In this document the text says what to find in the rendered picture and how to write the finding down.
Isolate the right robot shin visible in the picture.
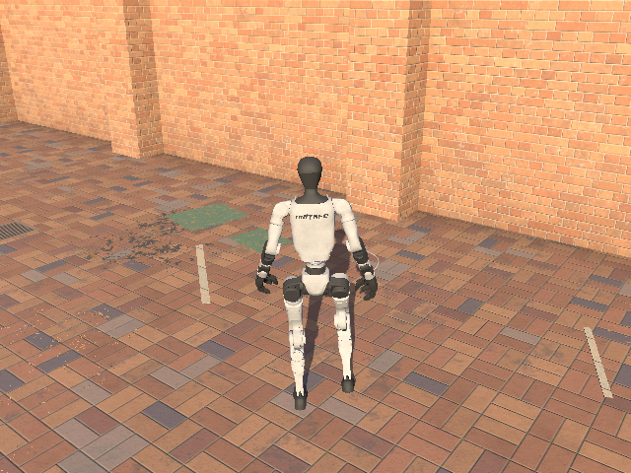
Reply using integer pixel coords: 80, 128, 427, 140
337, 312, 352, 380

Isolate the robot left hand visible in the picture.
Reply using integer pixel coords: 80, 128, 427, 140
255, 274, 278, 294

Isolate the robot left foot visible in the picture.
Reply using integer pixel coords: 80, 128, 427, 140
293, 385, 308, 411

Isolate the robot right forearm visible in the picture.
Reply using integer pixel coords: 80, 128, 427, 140
353, 237, 375, 280

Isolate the left robot upper arm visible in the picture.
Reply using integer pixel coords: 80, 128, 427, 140
265, 200, 291, 255

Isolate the robot left forearm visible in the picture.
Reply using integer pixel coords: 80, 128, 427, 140
257, 240, 275, 278

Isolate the robot right hand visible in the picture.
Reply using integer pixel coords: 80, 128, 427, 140
355, 276, 378, 301

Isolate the right robot upper arm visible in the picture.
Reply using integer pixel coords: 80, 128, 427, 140
332, 198, 362, 253

